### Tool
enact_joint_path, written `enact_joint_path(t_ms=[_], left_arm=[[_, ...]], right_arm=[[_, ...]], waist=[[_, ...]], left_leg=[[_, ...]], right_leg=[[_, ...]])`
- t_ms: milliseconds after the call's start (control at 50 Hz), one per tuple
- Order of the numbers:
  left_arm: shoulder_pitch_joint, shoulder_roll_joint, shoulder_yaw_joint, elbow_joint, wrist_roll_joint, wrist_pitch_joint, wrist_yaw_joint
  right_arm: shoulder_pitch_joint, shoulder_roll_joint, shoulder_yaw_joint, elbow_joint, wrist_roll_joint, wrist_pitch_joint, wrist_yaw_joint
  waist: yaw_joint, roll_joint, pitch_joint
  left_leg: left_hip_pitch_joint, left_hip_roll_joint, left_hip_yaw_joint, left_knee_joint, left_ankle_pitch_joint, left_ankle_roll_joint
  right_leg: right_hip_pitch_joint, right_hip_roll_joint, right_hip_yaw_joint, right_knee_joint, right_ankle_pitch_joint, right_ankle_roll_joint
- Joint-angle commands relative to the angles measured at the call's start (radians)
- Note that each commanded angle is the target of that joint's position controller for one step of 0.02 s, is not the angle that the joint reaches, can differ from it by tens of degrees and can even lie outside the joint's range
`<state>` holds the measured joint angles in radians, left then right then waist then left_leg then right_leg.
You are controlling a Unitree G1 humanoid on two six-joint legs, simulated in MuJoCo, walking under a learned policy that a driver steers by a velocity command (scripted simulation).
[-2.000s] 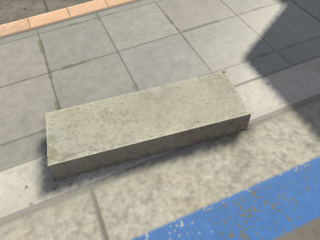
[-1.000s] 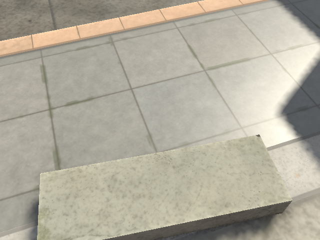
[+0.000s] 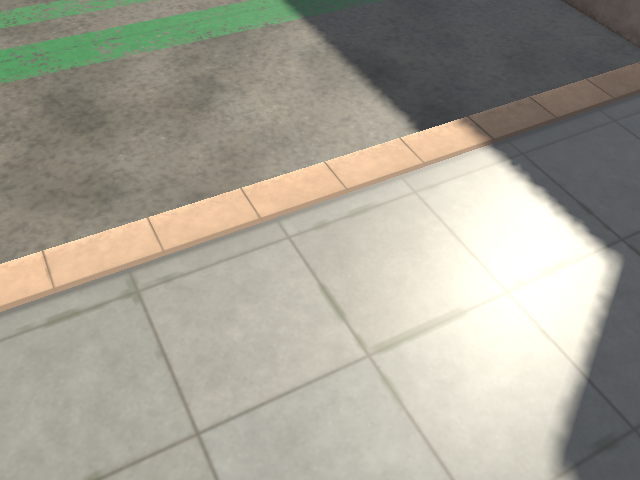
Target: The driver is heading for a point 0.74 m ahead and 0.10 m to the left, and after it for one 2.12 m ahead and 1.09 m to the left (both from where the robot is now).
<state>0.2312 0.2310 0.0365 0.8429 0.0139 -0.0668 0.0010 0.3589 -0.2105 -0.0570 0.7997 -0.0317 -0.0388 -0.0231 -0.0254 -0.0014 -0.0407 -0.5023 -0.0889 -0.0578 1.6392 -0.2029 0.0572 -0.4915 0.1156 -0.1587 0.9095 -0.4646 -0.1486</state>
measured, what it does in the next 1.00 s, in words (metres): goes down: left foot 0.13 m lower, then right foot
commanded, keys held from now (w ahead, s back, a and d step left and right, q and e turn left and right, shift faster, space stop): w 0.80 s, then no key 0.12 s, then q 0.08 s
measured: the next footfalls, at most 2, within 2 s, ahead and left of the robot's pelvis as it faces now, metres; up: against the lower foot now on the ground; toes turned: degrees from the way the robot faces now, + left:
left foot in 0.52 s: +0.45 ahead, +0.21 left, -0.13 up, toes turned +2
right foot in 0.98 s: +0.67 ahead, +0.02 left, -0.13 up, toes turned -3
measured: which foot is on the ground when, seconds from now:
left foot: up 0.00-0.50, down 0.52-0.98, up 1.00-1.00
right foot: down 0.00-0.52, up 0.54-0.96, down 0.98-1.00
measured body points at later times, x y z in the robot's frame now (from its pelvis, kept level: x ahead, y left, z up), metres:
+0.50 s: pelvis +0.29 +0.09 -0.03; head +0.32 +0.10 +0.42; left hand +0.19 +0.36 -0.16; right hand +0.54 -0.12 -0.10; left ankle +0.43 +0.20 -0.77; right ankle +0.02 -0.04 -0.67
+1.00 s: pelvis +0.53 +0.10 -0.08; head +0.56 +0.09 +0.37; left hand +0.73 +0.32 -0.18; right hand +0.48 -0.13 -0.23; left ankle +0.42 +0.21 -0.80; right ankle +0.63 +0.02 -0.81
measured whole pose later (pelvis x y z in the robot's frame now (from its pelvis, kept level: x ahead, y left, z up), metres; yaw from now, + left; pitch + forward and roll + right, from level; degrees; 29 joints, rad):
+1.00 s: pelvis +0.53 +0.10 -0.08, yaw +0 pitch +0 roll +2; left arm 0.04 0.20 0.00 0.83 0.05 -0.08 -0.01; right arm 0.44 -0.21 -0.03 0.96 0.00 -0.06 0.00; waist -0.07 0.00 0.04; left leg -0.06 -0.06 0.05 0.50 -0.40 0.04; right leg -0.41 -0.02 -0.06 0.52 -0.08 -0.06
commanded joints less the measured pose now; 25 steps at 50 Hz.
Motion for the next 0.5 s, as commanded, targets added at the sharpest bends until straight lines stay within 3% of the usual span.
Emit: enact_joint_path(t_ms=[20, 40, 80, 120, 140, 160, 180, 200, 220, 280, 340, 400, 440, 460, 480, 500], left_arm=[[0.025, 0.026, 0.015, -0.001, 0.013, -0.054, 0.013], [0.052, 0.031, 0.014, -0.003, 0.011, -0.059, 0.012], [0.096, 0.072, 0.017, 0.005, 0.000, -0.068, 0.010], [0.103, 0.108, 0.024, -0.004, 0.002, -0.061, 0.005], [0.136, 0.115, 0.026, 0.000, 0.007, -0.063, 0.000], [0.180, 0.131, 0.028, 0.004, 0.000, -0.069, -0.004], [0.266, 0.130, 0.032, 0.034, -0.006, -0.079, 0.002], [0.311, 0.143, 0.037, 0.041, -0.005, -0.082, 0.007], [0.302, 0.162, 0.042, 0.033, -0.004, -0.080, 0.014], [0.275, 0.143, 0.033, 0.025, 0.004, -0.077, 0.029], [0.284, 0.148, 0.030, 0.026, 0.010, -0.069, 0.039], [0.301, 0.147, 0.030, 0.028, 0.026, -0.047, 0.048], [0.333, 0.129, 0.026, 0.041, 0.030, -0.029, 0.058], [0.343, 0.141, 0.027, 0.047, 0.033, -0.019, 0.063], [0.351, 0.154, 0.029, 0.057, 0.027, -0.010, 0.060], [0.332, 0.175, 0.036, 0.061, 0.011, 0.003, 0.057]], right_arm=[[0.055, -0.058, -0.005, -0.099, 0.016, 0.039, 0.002], [0.058, -0.077, -0.012, -0.083, 0.011, 0.039, 0.007], [-0.020, -0.080, -0.008, -0.108, -0.003, 0.043, 0.019], [-0.062, -0.041, 0.011, -0.112, -0.012, 0.044, 0.046], [-0.072, -0.051, 0.008, -0.107, -0.014, 0.043, 0.054], [-0.156, -0.076, -0.003, -0.146, -0.005, 0.043, 0.051], [-0.268, -0.112, -0.016, -0.182, -0.005, 0.038, 0.044], [-0.315, -0.127, -0.021, -0.203, -0.003, 0.034, 0.041], [-0.349, -0.119, -0.016, -0.220, 0.004, 0.033, 0.041], [-0.405, -0.108, -0.011, -0.242, -0.004, 0.028, 0.062], [-0.433, -0.093, -0.008, -0.234, 0.002, 0.019, 0.090], [-0.469, -0.094, -0.003, -0.222, 0.015, 0.008, 0.097], [-0.439, -0.099, -0.004, -0.184, 0.008, -0.003, 0.088], [-0.375, -0.114, -0.011, -0.148, 0.007, -0.009, 0.074], [-0.240, -0.134, -0.021, -0.095, -0.008, -0.014, 0.058], [-0.017, -0.160, -0.036, -0.007, -0.027, -0.019, 0.046]], waist=[[-0.049, 0.047, 0.086], [-0.040, 0.069, 0.074], [-0.028, 0.028, 0.080], [-0.006, -0.023, 0.003], [0.017, -0.039, -0.025], [0.047, -0.066, 0.003], [0.098, -0.075, 0.030], [0.120, -0.071, 0.033], [0.124, -0.059, 0.045], [0.121, -0.061, 0.067], [0.130, -0.042, 0.104], [0.161, -0.056, 0.154], [0.174, -0.032, 0.156], [0.152, -0.014, 0.140], [0.098, 0.009, 0.080], [-0.012, 0.065, -0.015]], left_leg=[[-0.181, 0.072, -0.129, -0.149, -0.175, 0.004], [-0.167, 0.079, -0.130, -0.247, -0.170, -0.003], [-0.148, 0.094, -0.077, -0.463, -0.148, -0.021], [-0.060, 0.103, 0.050, -0.611, -0.051, -0.038], [-0.057, 0.117, 0.059, -0.599, 0.052, -0.022], [-0.147, 0.129, 0.054, -0.648, 0.096, -0.021], [-0.308, 0.157, 0.006, -0.671, 0.121, -0.018], [-0.414, 0.167, -0.004, -0.699, 0.100, -0.020], [-0.415, 0.165, 0.003, -0.792, 0.129, -0.035], [-0.309, 0.169, 0.010, -0.946, 0.321, -0.048], [-0.150, 0.169, 0.038, -1.047, 0.508, -0.015], [-0.120, 0.178, 0.051, -1.167, 0.543, 0.000], [-0.031, 0.187, 0.053, -1.269, 0.580, 0.003], [0.027, 0.189, 0.050, -1.318, 0.575, 0.009], [0.167, 0.163, 0.080, -1.341, 0.564, 0.019], [0.421, 0.145, 0.127, -1.377, 0.613, 0.021]], right_leg=[[0.121, -0.308, 0.533, -0.510, 0.537, -0.176], [0.179, -0.309, 0.496, -0.545, 0.598, -0.168], [0.226, -0.285, 0.395, -0.604, 0.772, -0.131], [0.284, -0.217, 0.254, -0.611, 0.872, -0.099], [0.341, -0.234, 0.246, -0.592, 0.942, -0.087], [0.408, -0.225, 0.257, -0.618, 0.886, -0.087], [0.567, -0.273, 0.324, -0.620, 0.825, -0.090], [0.684, -0.300, 0.354, -0.617, 0.788, -0.096], [0.676, -0.277, 0.338, -0.627, 0.695, -0.091], [0.594, -0.264, 0.306, -0.600, 0.547, -0.068], [0.448, -0.269, 0.285, -0.539, 0.393, -0.044], [0.466, -0.264, 0.277, -0.449, 0.356, -0.025], [0.491, -0.250, 0.263, -0.344, 0.391, -0.004], [0.516, -0.242, 0.263, -0.253, 0.454, -0.004], [0.516, -0.228, 0.251, -0.082, 0.566, -0.007], [0.430, -0.183, 0.202, 0.201, 0.583, 0.011]])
